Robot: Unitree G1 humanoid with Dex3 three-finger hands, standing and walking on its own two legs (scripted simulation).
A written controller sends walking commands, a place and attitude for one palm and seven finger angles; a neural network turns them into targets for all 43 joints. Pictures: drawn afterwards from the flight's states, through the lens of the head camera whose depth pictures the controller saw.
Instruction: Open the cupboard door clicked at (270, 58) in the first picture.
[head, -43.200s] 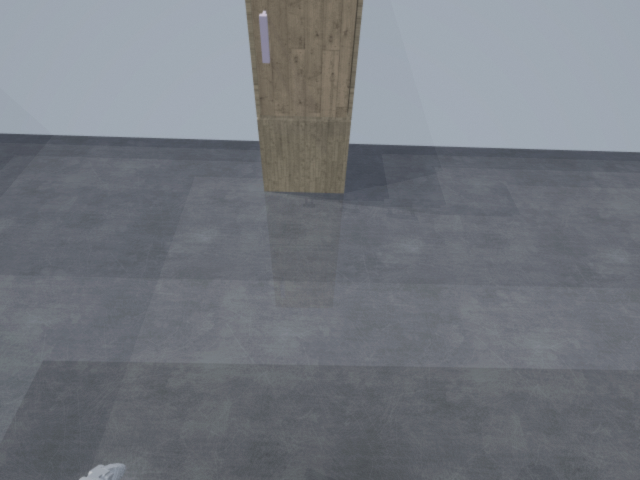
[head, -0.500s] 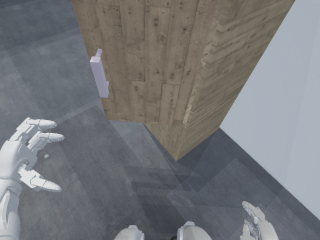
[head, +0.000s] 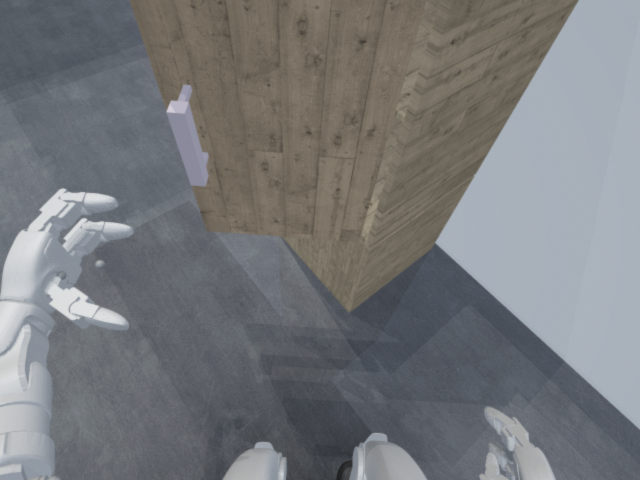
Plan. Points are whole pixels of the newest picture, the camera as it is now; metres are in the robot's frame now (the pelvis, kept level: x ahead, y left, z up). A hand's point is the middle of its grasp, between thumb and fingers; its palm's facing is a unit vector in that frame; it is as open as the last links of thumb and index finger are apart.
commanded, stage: move the hooked fingers beside the handle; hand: left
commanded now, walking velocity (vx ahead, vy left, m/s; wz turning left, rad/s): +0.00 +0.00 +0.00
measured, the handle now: (193, 137) +0.58 +0.22 +0.03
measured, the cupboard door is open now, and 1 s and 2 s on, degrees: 48 48 48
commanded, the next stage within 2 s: none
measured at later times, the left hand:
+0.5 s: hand (126, 210) +0.42 +0.27 +0.05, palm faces -0.01 -1.00 -0.01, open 14.0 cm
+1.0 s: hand (141, 163) +0.51 +0.27 +0.04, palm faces -0.02 -1.00 +0.00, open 14.0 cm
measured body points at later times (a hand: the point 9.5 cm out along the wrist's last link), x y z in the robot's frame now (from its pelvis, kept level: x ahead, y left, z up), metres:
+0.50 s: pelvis +0.00 +0.00 -0.01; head +0.11 +0.02 +0.43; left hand +0.42 +0.32 +0.05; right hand +0.07 -0.27 -0.10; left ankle -0.01 +0.08 -0.67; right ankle +0.05 -0.10 -0.67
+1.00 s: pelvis +0.00 +0.01 -0.02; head +0.17 +0.04 +0.39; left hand +0.51 +0.33 +0.05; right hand +0.00 -0.27 -0.12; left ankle -0.01 +0.08 -0.67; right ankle +0.05 -0.10 -0.67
